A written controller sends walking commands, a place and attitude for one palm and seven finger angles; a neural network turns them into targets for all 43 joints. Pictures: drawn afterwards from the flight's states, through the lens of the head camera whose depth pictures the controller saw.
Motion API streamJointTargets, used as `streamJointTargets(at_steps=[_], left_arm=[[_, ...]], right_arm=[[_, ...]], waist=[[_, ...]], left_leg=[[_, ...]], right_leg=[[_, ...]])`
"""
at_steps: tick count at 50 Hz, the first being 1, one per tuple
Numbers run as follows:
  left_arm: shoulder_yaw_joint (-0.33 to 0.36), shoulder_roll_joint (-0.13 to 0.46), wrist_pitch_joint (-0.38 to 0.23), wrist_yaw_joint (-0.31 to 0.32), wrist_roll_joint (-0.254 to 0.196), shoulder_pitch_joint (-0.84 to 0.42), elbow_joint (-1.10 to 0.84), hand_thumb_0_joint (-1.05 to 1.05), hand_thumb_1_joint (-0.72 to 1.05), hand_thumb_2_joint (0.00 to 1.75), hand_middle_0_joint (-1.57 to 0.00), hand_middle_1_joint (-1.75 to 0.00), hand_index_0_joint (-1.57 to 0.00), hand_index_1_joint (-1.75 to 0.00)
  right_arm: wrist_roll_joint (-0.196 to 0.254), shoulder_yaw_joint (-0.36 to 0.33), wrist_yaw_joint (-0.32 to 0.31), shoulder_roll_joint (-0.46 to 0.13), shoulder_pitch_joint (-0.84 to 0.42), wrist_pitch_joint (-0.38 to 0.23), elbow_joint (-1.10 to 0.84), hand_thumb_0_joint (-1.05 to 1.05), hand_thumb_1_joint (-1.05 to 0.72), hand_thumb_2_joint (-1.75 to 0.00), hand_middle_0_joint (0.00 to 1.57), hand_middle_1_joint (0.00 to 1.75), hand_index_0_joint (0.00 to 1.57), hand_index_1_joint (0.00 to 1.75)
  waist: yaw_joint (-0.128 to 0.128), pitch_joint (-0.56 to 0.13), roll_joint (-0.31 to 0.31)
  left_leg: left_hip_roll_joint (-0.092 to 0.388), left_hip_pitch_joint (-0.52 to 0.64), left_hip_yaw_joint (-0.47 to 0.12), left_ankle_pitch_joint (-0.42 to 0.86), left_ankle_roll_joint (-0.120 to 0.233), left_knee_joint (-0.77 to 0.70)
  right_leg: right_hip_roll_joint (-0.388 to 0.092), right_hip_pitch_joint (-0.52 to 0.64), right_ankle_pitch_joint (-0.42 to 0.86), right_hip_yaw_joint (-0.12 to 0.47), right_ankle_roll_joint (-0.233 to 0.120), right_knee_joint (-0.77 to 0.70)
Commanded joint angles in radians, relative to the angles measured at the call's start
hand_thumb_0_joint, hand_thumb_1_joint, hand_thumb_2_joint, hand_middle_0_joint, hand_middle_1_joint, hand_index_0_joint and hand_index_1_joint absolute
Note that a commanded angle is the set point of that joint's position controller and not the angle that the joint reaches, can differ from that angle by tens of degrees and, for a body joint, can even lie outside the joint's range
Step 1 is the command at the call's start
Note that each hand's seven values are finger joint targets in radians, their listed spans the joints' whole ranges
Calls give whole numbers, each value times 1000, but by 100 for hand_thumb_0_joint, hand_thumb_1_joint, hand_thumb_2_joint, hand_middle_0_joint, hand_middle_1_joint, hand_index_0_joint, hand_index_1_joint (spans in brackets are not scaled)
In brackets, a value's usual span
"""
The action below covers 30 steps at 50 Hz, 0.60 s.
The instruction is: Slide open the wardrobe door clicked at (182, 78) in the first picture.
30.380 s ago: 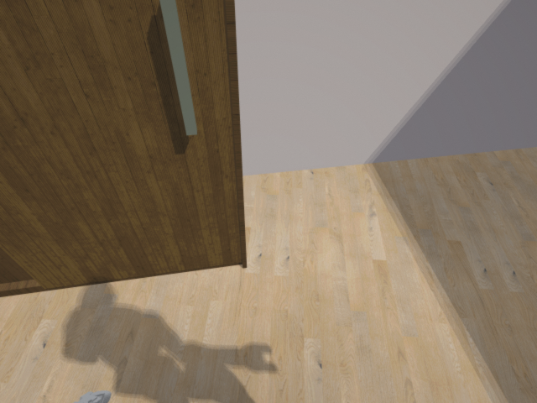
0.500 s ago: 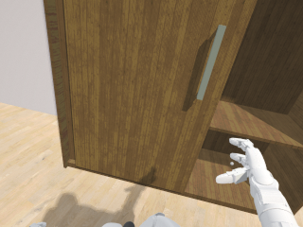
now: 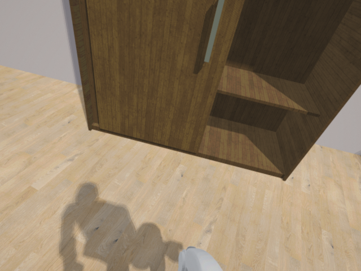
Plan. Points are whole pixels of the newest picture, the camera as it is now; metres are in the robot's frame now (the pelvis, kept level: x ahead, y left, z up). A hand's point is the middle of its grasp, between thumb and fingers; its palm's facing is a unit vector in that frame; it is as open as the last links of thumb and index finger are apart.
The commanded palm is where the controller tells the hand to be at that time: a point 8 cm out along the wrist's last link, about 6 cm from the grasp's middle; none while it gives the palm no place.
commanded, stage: relax the arm and regain balance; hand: right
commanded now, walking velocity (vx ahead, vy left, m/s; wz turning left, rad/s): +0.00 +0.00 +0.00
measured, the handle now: (214, 28) +1.13 +0.02 +0.20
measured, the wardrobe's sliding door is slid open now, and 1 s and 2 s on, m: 0.67 0.67 0.67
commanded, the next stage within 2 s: step back with the hand held close in 1.72 s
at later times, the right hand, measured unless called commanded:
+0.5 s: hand out of the picture -0.23 -0.22 -0.10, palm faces +0.05 +0.98 -0.18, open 16.3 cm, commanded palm none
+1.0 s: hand out of the picture -0.44 -0.33 -0.10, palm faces +0.09 +0.94 -0.32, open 16.2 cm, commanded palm none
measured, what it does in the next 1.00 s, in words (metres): walks backwards: right foot, then left foot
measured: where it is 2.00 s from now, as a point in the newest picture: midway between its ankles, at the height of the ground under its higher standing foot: outside the picture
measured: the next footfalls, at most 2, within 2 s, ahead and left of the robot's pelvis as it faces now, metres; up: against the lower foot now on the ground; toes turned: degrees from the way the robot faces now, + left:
right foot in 0.18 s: -0.19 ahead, -0.14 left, +0.00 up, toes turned +3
left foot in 0.46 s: -0.35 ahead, +0.01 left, +0.00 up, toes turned +2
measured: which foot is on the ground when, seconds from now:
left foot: down 0.00-0.18, up 0.20-0.44, down 0.46-0.80, up 0.82-1.00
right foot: up 0.00-0.16, down 0.18-0.48, up 0.50-0.76, down 0.78-1.00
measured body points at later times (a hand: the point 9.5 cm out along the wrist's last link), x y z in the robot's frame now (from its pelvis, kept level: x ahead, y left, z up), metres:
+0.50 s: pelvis -0.36 -0.07 +0.02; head -0.38 -0.03 +0.47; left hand -0.33 +0.16 -0.14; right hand -0.23 -0.27 -0.08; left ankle -0.39 +0.01 -0.69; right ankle -0.24 -0.14 -0.68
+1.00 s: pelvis -0.55 -0.10 +0.03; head -0.56 -0.08 +0.48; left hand -0.59 +0.12 -0.13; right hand -0.45 -0.38 -0.07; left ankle -0.55 -0.01 -0.68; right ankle -0.53 -0.22 -0.69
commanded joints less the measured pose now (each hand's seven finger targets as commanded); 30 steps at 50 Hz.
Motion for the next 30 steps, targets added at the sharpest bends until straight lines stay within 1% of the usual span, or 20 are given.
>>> streamJointTargets(at_steps=[1,3,6,7,8,9,10,11,12,13,14,15,19,21,22,23,24,25,27,30], left_arm=[[52,156,-10,-38,14,96,-112,0,90,90,-20,-30,-20,-30],[24,92,-20,-43,19,145,-76,0,90,90,-20,-30,-20,-30],[2,18,-44,-71,0,172,-61,0,90,90,-20,-30,-20,-30],[2,-7,-62,-79,1,255,-35,0,90,90,-20,-30,-20,-30],[1,-15,-77,-82,5,311,5,0,90,90,-20,-30,-20,-30],[-17,-29,-87,-70,3,204,10,0,90,90,-20,-30,-20,-30],[-32,-15,-97,-51,17,63,-23,0,90,90,-20,-30,-20,-30],[-25,64,-101,-26,18,-95,-90,0,90,90,-20,-30,-20,-30],[-21,114,-121,-8,2,-273,-173,0,90,90,-20,-30,-20,-30],[-31,92,-118,-12,28,-359,-201,0,90,90,-20,-30,-20,-30],[3,163,-125,-11,32,-342,-184,0,90,90,-20,-30,-20,-30],[20,182,-128,-10,24,-294,-153,0,90,90,-20,-30,-20,-30],[21,136,-112,-13,18,-106,-63,0,90,90,-20,-30,-20,-30],[21,124,-101,-19,10,-46,-63,0,90,90,-20,-30,-20,-30],[23,114,-88,-26,5,-58,-74,0,90,90,-20,-30,-20,-30],[24,71,-73,-28,-6,-74,-93,0,90,90,-20,-30,-20,-30],[41,75,-53,-27,-8,-103,-123,0,90,90,-20,-30,-20,-30],[56,142,-49,-36,-4,-189,-120,0,90,90,-20,-30,-20,-30],[58,105,-49,-55,4,-81,-83,0,90,90,-20,-30,-20,-30],[50,99,-57,-61,8,-73,-80,0,90,90,-20,-30,-20,-30]], right_arm=[[-17,-4,-47,-130,-445,-87,-158,0,50,-30,15,30,15,30],[-15,2,-48,-135,-382,-69,-150,0,50,-30,15,30,15,30],[-26,3,-39,-125,-312,-37,-131,0,50,-30,15,30,15,30],[-29,-2,-42,-123,-323,-33,-138,0,50,-30,15,30,15,30],[-22,8,-51,-68,-320,-34,-136,0,50,-30,15,30,15,30],[-21,29,-53,17,-234,-42,-118,0,50,-30,15,30,15,30],[-21,24,-42,29,-105,-41,-106,0,50,-30,15,30,15,30],[9,-2,-32,-73,6,-7,-91,0,50,-30,15,30,15,30],[-7,-20,-34,-124,-109,21,-125,0,50,-30,15,30,15,30],[-16,-34,-23,-216,-117,26,-116,0,50,-30,15,30,15,30],[-15,-23,-8,-190,-113,23,-78,0,50,-30,15,30,15,30],[-11,-18,-5,-171,-103,19,-61,0,50,-30,15,30,15,30],[3,-4,11,-52,-76,-14,-46,0,50,-30,15,30,15,30],[8,-14,10,-8,14,-32,-15,0,50,-30,15,30,15,30],[3,-18,5,9,67,-35,-5,0,50,-30,15,30,15,30],[-9,-18,-2,0,79,-40,-11,0,50,-30,15,30,15,30],[-20,-33,-12,-53,-40,-57,-50,0,50,-30,15,30,15,30],[-4,-34,-18,-50,-154,-77,-73,0,50,-30,15,30,15,30],[-15,-37,-21,-54,-299,-97,-110,0,50,-30,15,30,15,30],[-17,-49,-27,-96,-243,-95,-107,0,50,-30,15,30,15,30]], waist=[[138,210,204],[77,60,181],[16,131,348],[48,90,366],[64,88,233],[-7,145,30],[-114,102,-37],[-230,-30,53],[-235,80,-198],[-267,179,83],[-238,145,238],[-210,124,258],[-97,65,125],[-87,30,131],[-108,45,188],[-97,71,321],[-76,97,495],[-85,204,426],[6,115,320],[-45,-8,309]], left_leg=[[412,-634,-585,-138,111,-605],[310,-518,-403,-12,62,-476],[230,-538,-263,-49,-37,-368],[199,-504,-247,-32,-73,-248],[124,-463,-189,9,-106,-1],[-2,-395,-129,43,-108,364],[-95,-274,-105,25,-140,759],[-28,-209,-239,-49,-161,1029],[82,-320,-373,43,-169,1042],[140,-414,-424,225,-150,931],[105,-404,-323,242,-152,901],[110,-370,-280,219,-142,787],[108,-207,-135,-35,-95,63],[76,-4,-105,19,-76,-298],[95,109,-124,131,-43,-436],[219,53,-301,75,39,-570],[435,-130,-632,36,157,-688],[419,-345,-666,-27,148,-713],[376,-353,-515,5,115,-645],[326,-163,-406,91,75,-554]], right_leg=[[-58,147,127,91,9,378],[-62,300,105,-61,14,210],[-45,485,-6,-206,-52,-355],[-63,549,84,-193,-72,-559],[-101,584,286,-137,-96,-836],[-121,478,478,-91,-88,-1001],[-167,349,725,-104,-83,-1076],[-268,225,740,29,-133,-868],[-429,-32,211,542,-256,-973],[-400,16,-60,503,-250,-949],[-352,42,-98,401,-239,-946],[-322,92,-79,330,-226,-934],[-293,366,-69,290,-237,-963],[-258,348,-72,253,-201,-946],[-197,246,-133,161,-145,-865],[-74,221,-107,1,-61,-625],[14,174,-48,-97,9,-286],[-72,196,-3,49,-20,-189],[-64,255,68,23,-12,-57],[-63,245,52,-45,8,-89]])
